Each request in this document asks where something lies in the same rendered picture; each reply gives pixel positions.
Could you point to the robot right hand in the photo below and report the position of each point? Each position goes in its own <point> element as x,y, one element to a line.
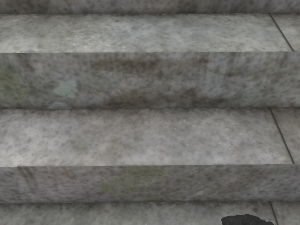
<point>245,219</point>

